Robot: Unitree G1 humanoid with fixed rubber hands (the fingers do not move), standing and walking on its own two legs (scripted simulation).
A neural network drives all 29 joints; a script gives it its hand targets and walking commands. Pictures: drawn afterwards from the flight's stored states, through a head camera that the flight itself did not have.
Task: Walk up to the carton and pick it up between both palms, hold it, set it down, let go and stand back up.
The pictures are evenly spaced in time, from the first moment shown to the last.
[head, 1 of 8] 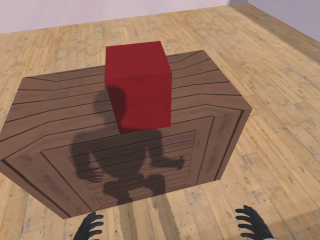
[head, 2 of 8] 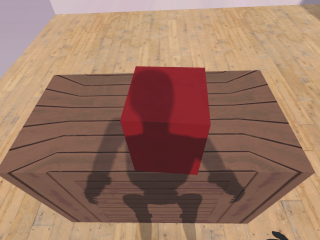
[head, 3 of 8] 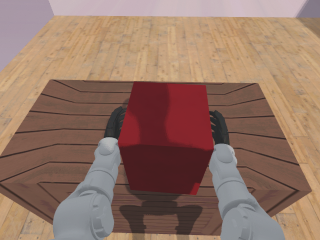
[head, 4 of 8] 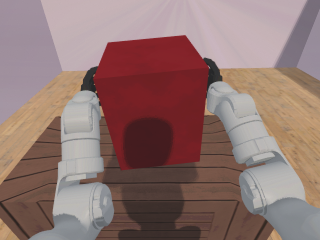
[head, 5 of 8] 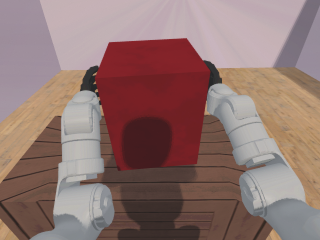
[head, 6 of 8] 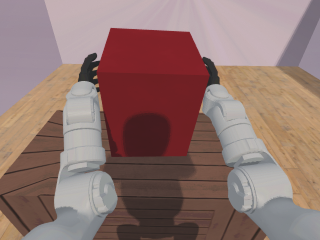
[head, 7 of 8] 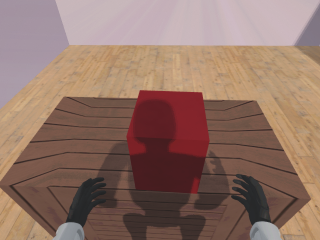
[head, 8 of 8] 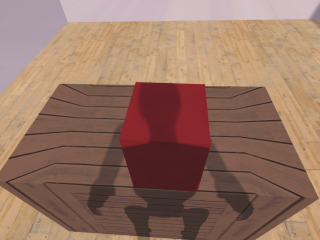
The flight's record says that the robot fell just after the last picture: no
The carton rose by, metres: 0.24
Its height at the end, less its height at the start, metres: +0.00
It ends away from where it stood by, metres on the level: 0.00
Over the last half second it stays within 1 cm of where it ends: yes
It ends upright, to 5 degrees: yes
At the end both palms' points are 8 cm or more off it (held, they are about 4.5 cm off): yes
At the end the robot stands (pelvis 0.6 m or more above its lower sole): yes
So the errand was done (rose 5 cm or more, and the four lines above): yes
